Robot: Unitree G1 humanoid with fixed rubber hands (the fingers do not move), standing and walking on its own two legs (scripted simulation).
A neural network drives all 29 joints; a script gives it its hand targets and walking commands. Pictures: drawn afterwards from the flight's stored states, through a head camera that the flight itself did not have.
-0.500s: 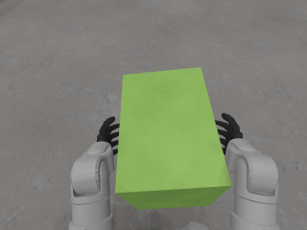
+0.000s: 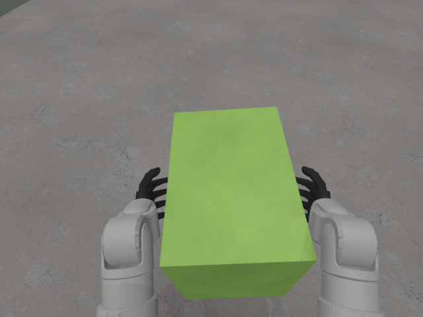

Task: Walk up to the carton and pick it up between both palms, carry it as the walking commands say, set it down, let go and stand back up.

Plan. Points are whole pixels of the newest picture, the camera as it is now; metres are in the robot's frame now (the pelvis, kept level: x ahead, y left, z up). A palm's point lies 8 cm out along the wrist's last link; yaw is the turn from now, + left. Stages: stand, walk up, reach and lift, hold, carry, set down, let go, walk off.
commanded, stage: carry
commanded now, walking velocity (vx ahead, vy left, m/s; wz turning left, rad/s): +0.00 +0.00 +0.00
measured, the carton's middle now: (230, 205) +0.32 +0.01 +0.03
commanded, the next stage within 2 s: hold in 1.50 s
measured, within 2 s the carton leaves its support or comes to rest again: neither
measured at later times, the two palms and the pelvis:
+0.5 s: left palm (150, 226) +0.24 +0.14 +0.08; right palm (325, 226) +0.25 -0.15 +0.09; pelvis -0.04 -0.01 +0.00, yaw -1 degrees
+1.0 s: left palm (148, 242) +0.21 +0.14 +0.08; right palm (334, 246) +0.21 -0.15 +0.09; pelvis -0.06 -0.01 +0.00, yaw -1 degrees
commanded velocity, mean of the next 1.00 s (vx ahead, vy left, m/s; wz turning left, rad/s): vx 0.00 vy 0.00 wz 0.00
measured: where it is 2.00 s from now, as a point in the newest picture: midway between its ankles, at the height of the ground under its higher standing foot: outside the picture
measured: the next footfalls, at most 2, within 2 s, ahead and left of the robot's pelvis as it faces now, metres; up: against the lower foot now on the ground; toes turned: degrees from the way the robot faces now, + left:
right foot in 0.06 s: +0.05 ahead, -0.13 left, +0.00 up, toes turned +6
left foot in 0.34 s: +0.00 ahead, +0.08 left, +0.00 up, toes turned +2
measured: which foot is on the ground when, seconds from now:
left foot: down 0.00-0.08, up 0.10-0.32, down 0.34-1.00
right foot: up 0.00-0.04, down 0.06-1.00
